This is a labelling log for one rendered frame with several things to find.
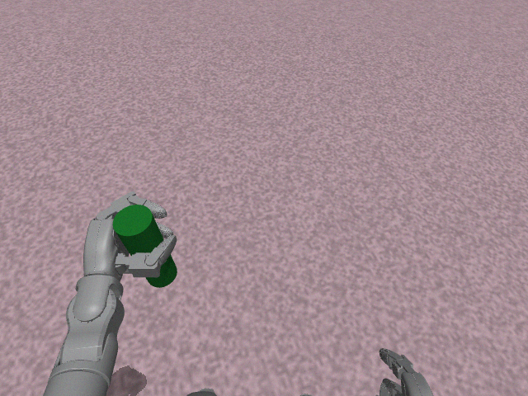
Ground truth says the left robot arm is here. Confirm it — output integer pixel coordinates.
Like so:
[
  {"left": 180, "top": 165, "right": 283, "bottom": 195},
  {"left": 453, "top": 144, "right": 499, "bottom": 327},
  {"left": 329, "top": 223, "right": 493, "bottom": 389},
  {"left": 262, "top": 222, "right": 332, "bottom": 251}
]
[{"left": 43, "top": 274, "right": 125, "bottom": 396}]

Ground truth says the right robot hand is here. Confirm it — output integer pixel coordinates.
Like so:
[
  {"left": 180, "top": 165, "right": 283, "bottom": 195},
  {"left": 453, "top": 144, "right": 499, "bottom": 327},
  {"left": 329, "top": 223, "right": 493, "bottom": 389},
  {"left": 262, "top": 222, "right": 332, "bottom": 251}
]
[{"left": 375, "top": 348, "right": 434, "bottom": 396}]

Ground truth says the can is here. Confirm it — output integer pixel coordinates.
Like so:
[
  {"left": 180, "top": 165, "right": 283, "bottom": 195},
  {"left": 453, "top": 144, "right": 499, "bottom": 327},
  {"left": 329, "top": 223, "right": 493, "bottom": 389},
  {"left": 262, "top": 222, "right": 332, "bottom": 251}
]
[{"left": 113, "top": 205, "right": 177, "bottom": 288}]

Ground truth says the left robot hand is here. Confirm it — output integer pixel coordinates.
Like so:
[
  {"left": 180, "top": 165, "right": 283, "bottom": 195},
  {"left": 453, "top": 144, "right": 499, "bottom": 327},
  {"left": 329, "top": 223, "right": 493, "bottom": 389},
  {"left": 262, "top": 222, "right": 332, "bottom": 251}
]
[{"left": 83, "top": 191, "right": 177, "bottom": 281}]

